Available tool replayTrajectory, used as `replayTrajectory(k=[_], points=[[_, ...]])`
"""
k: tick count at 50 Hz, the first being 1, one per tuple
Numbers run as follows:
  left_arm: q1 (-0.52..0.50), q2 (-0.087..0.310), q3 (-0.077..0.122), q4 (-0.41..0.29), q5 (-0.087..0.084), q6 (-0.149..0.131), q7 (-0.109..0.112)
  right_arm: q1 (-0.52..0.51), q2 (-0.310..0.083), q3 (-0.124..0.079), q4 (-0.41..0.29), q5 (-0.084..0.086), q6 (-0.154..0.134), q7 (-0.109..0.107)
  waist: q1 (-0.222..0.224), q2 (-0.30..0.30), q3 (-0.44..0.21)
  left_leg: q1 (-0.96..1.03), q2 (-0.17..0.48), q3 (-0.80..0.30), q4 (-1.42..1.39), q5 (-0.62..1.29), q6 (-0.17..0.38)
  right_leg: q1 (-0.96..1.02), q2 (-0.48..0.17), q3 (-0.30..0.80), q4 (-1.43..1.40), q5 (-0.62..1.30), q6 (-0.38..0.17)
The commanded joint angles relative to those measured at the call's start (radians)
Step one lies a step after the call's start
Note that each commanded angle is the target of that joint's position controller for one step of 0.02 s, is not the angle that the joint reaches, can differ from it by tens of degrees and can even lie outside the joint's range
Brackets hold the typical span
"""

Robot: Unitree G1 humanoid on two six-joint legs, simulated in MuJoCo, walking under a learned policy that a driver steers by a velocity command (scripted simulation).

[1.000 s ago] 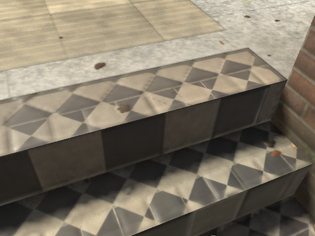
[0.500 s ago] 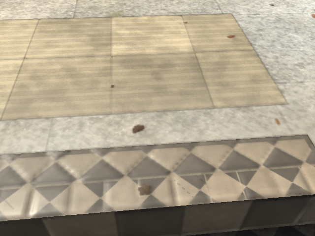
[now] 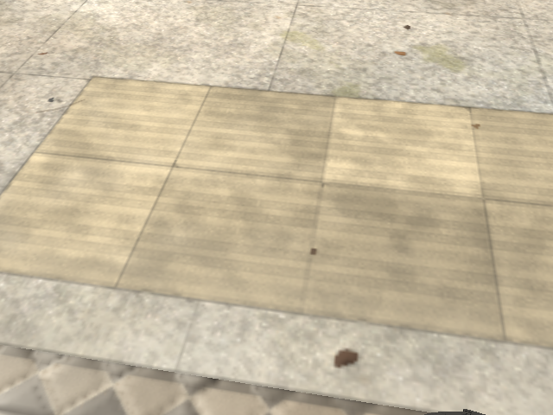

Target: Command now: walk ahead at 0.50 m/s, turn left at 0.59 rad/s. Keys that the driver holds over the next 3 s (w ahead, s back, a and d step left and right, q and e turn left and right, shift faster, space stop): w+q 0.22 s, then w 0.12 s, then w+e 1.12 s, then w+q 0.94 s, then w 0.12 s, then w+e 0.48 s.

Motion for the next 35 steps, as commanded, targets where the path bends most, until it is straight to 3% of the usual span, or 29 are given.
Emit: replayTrajectory(k=[1, 2, 5, 6, 7, 8, 9, 10, 12, 13, 14, 15, 16, 18, 19, 20, 21, 22, 23, 24, 25, 26, 27, 29, 30, 31, 33, 34, 35], points=[[-0.030, 0.107, 0.056, -0.064, -0.056, 0.031, -0.008, 0.601, -0.253, -0.096, 0.174, -0.049, -0.017, -0.036, -0.179, 0.175, -0.073, 0.806, 0.237, -0.953, -0.927, 0.266, 0.159, -0.721, 0.241, 0.426, 1.164, 0.027, -0.009], [-0.076, 0.073, 0.055, -0.057, -0.044, 0.029, 0.007, 0.530, -0.155, -0.069, 0.216, -0.055, -0.039, -0.024, -0.145, 0.240, 0.040, 0.663, 0.218, -0.893, -0.884, 0.106, 0.155, -0.852, 0.291, 0.534, 1.419, 0.056, -0.036], [-0.247, 0.001, 0.020, -0.186, -0.050, 0.024, 0.056, 0.326, -0.016, -0.024, 0.268, -0.029, -0.093, 0.005, 0.026, 0.060, 0.101, 0.540, 0.173, -0.671, -0.835, 0.260, 0.132, -1.088, 0.287, 0.526, 1.623, -0.058, -0.141], [-0.240, 0.015, 0.013, -0.211, -0.042, 0.037, 0.074, 0.311, 0.007, -0.007, 0.283, -0.055, -0.099, 0.016, 0.073, 0.017, 0.094, 0.523, 0.162, -0.580, -0.844, 0.342, 0.120, -1.121, 0.257, 0.465, 1.590, -0.061, -0.146], [-0.231, 0.030, 0.014, -0.217, -0.048, 0.052, 0.081, 0.261, 0.004, -0.007, 0.257, -0.058, -0.108, 0.017, 0.107, 0.033, 0.101, 0.477, 0.139, -0.469, -0.873, 0.374, 0.085, -1.110, 0.213, 0.387, 1.542, -0.131, -0.134], [-0.264, 0.028, 0.004, -0.229, -0.061, 0.055, 0.084, 0.288, 0.003, -0.008, 0.249, -0.058, -0.107, 0.005, 0.082, 0.133, 0.105, 0.466, 0.114, -0.418, -0.909, 0.370, 0.101, -1.159, 0.236, 0.338, 1.711, -0.282, -0.118], [-0.311, 0.037, 0.001, -0.260, -0.060, 0.052, 0.095, 0.331, 0.016, 0.004, 0.248, -0.079, -0.114, -0.004, 0.083, 0.126, 0.109, 0.454, 0.117, -0.437, -0.927, 0.317, 0.088, -1.194, 0.236, 0.326, 1.761, -0.321, -0.113], [-0.361, 0.025, -0.015, -0.287, -0.068, 0.040, 0.102, 0.428, 0.013, 0.008, 0.277, -0.105, -0.110, -0.016, 0.050, 0.158, 0.109, 0.464, 0.124, -0.477, -0.945, 0.286, 0.093, -1.266, 0.249, 0.319, 1.908, -0.386, -0.121], [-0.464, 0.047, -0.021, -0.393, -0.057, 0.048, 0.109, 0.520, -0.052, 0.008, 0.296, -0.149, -0.127, -0.003, 0.031, 0.045, 0.097, 0.427, 0.095, -0.426, -0.970, 0.245, 0.057, -1.182, 0.194, 0.259, 1.596, -0.205, -0.110], [-0.556, 0.077, -0.021, -0.445, -0.058, 0.059, 0.111, 0.531, -0.073, 0.002, 0.293, -0.137, -0.135, 0.005, -0.005, 0.077, 0.125, 0.408, 0.105, -0.426, -1.029, 0.290, 0.078, -1.138, 0.162, 0.240, 1.430, -0.214, -0.096], [-0.665, 0.120, -0.017, -0.504, -0.066, 0.078, 0.124, 0.440, -0.102, -0.004, 0.247, -0.100, -0.132, 0.027, 0.013, 0.084, 0.147, 0.242, 0.139, -0.425, -1.166, 0.342, 0.113, -0.917, 0.147, 0.215, 1.177, -0.400, -0.044], [-0.727, 0.098, -0.028, -0.550, -0.057, 0.097, 0.127, 0.457, -0.097, 0.002, 0.247, -0.064, -0.134, 0.041, 0.018, 0.135, 0.163, 0.150, 0.194, -0.469, -1.277, 0.319, 0.148, -0.748, 0.165, 0.187, 1.052, -0.547, -0.010], [-0.701, 0.079, -0.031, -0.559, -0.042, 0.105, 0.115, 0.489, -0.125, 0.002, 0.232, -0.026, -0.158, 0.054, 0.031, 0.227, 0.150, 0.179, 0.250, -0.501, -1.301, 0.629, 0.211, -0.648, 0.217, 0.077, 1.059, -0.610, 0.029], [-0.618, 0.120, -0.015, -0.548, -0.060, 0.121, 0.097, 0.565, -0.224, -0.025, 0.225, 0.007, -0.191, 0.056, 0.038, 0.250, 0.081, 0.655, 0.333, -0.445, -1.160, 1.505, 0.207, -0.779, 0.293, 0.060, 0.879, -0.718, 0.028], [-0.539, 0.143, -0.009, -0.540, -0.066, 0.110, 0.084, 0.583, -0.272, -0.049, 0.227, -0.001, -0.203, 0.059, 0.056, 0.273, 0.048, 0.853, 0.362, -0.407, -1.054, 1.852, 0.191, -0.813, 0.307, 0.099, 0.776, -0.705, -0.006], [-0.408, 0.160, 0.002, -0.503, -0.057, 0.096, 0.074, 0.597, -0.287, -0.067, 0.227, -0.025, -0.204, 0.057, 0.074, 0.251, -0.078, 0.945, 0.333, -0.321, -0.915, 2.062, 0.147, -0.713, 0.291, 0.167, 0.777, -0.489, -0.058], [-0.291, 0.181, 0.012, -0.457, -0.070, 0.094, 0.079, 0.667, -0.226, -0.072, 0.230, -0.057, -0.202, 0.060, 0.046, 0.123, -0.192, 0.762, 0.286, -0.321, -0.783, 2.048, 0.125, -0.453, 0.283, 0.340, 0.708, -0.514, -0.122], [-0.156, 0.227, 0.033, -0.412, -0.056, 0.101, 0.091, 0.636, -0.189, -0.069, 0.214, -0.077, -0.183, 0.066, 0.106, -0.004, -0.190, 0.579, 0.230, -0.337, -0.623, 1.832, 0.121, -0.293, 0.247, 0.544, 0.518, -0.708, -0.157], [-0.008, 0.255, 0.047, -0.347, -0.015, 0.107, 0.107, 0.547, -0.085, -0.060, 0.204, -0.101, -0.147, 0.079, 0.182, -0.216, -0.130, 0.314, 0.077, -0.360, -0.291, 0.948, 0.077, -0.177, 0.153, 0.871, 0.202, -0.853, -0.228], [0.067, 0.242, 0.049, -0.359, -0.011, 0.090, 0.120, 0.457, -0.101, -0.077, 0.203, -0.079, -0.124, 0.072, 0.243, -0.269, -0.039, 0.118, -0.045, -0.493, 0.320, 0.639, 0.037, -0.278, 0.093, 1.209, -0.054, -1.175, -0.293], [0.034, 0.230, 0.050, -0.299, -0.045, 0.057, 0.131, 0.416, -0.071, -0.062, 0.149, -0.041, -0.130, 0.049, 0.167, -0.174, 0.073, -0.037, -0.067, -0.548, 0.537, 0.664, 0.061, -0.307, 0.105, 1.171, -0.054, -1.201, -0.232], [-0.042, 0.186, 0.051, -0.269, -0.060, 0.041, 0.131, 0.332, -0.059, -0.048, 0.101, -0.024, -0.143, 0.026, 0.104, -0.001, 0.162, -0.119, -0.052, -0.515, 0.529, 0.620, 0.058, -0.310, 0.101, 1.046, -0.040, -1.050, -0.200], [-0.100, 0.112, 0.037, -0.241, -0.069, 0.029, 0.130, 0.288, -0.060, -0.035, 0.058, -0.031, -0.140, 0.001, 0.047, 0.108, 0.131, -0.151, -0.012, -0.489, 0.482, 0.584, 0.048, -0.274, 0.103, 0.951, -0.017, -0.845, -0.175], [-0.228, 0.015, 0.022, -0.215, -0.079, 0.015, 0.141, 0.295, -0.053, -0.009, 0.054, -0.075, -0.125, -0.037, -0.042, 0.109, 0.085, -0.147, 0.056, -0.438, 0.469, 0.540, 0.030, -0.302, 0.142, 0.809, -0.005, -0.574, -0.117], [-0.248, 0.017, 0.019, -0.207, -0.084, -0.001, 0.135, 0.265, -0.071, -0.009, 0.044, -0.084, -0.121, -0.043, -0.068, 0.116, 0.113, -0.144, 0.085, -0.380, 0.381, 0.496, 0.005, -0.340, 0.176, 0.696, -0.019, -0.518, -0.114], [-0.224, 0.053, 0.031, -0.190, -0.068, -0.009, 0.129, 0.227, -0.082, -0.009, 0.029, -0.063, -0.121, -0.052, -0.066, 0.100, 0.109, -0.139, 0.112, -0.332, 0.357, 0.500, -0.011, -0.368, 0.204, 0.623, -0.043, -0.478, -0.077], [-0.228, 0.126, 0.057, -0.244, -0.057, -0.022, 0.129, 0.139, -0.118, -0.015, -0.005, -0.049, -0.140, -0.046, -0.014, 0.103, 0.100, -0.011, 0.145, -0.225, 0.194, 0.386, -0.101, -0.431, 0.205, 0.577, -0.145, -0.441, -0.111], [-0.196, 0.117, 0.049, -0.252, -0.053, -0.038, 0.132, 0.142, -0.101, -0.018, -0.010, -0.063, -0.149, -0.047, -0.012, 0.028, 0.119, 0.022, 0.164, -0.198, 0.208, 0.432, -0.117, -0.434, 0.198, 0.579, -0.180, -0.364, -0.109], [-0.159, 0.111, 0.047, -0.238, -0.056, -0.047, 0.142, 0.118, -0.096, -0.017, -0.011, -0.063, -0.156, -0.047, 0.009, 0.038, 0.113, -0.017, 0.175, -0.216, 0.180, 0.513, -0.120, -0.382, 0.190, 0.595, -0.172, -0.295, -0.115]])
Next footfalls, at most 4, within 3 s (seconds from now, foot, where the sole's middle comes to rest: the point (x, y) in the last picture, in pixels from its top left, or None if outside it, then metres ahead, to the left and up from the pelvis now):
0.38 right None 0.37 -0.10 -0.43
0.98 left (223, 314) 0.64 0.13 -0.43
1.48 right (369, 236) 0.85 -0.19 -0.43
2.04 left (303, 141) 1.21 -0.06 -0.43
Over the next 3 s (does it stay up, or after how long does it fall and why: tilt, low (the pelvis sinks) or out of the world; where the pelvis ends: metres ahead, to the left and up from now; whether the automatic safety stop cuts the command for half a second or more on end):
stays up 1.55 -0.12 0.34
